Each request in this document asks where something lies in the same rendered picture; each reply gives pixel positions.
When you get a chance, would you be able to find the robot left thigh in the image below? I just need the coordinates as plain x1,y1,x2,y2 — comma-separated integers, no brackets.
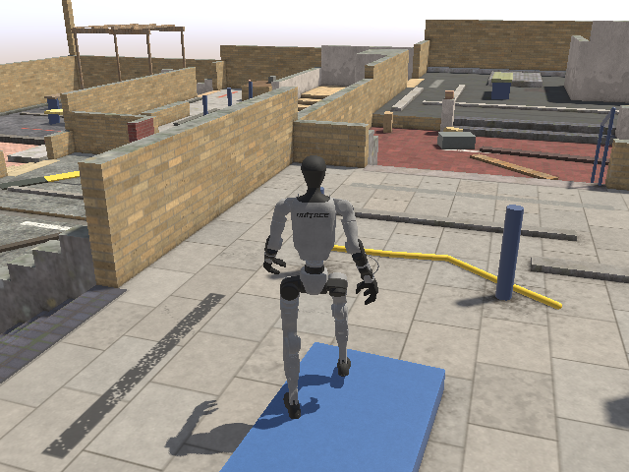
280,275,301,354

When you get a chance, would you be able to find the robot left hand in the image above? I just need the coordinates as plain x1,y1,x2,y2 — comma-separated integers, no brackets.
263,258,286,274

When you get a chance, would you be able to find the left robot forearm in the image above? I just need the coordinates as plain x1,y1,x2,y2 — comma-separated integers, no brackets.
264,235,278,264

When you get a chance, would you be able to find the right robot forearm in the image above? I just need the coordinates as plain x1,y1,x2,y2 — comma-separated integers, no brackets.
352,239,374,283

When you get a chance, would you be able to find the robot left upper arm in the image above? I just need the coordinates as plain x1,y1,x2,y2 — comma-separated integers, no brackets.
267,198,294,251

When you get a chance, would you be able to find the robot right hand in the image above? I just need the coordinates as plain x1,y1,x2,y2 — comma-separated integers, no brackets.
356,279,378,305

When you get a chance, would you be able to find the right robot shin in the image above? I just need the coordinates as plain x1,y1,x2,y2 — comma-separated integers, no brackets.
335,303,349,364

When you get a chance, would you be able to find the robot right upper arm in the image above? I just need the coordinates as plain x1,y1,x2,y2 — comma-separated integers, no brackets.
334,198,361,255

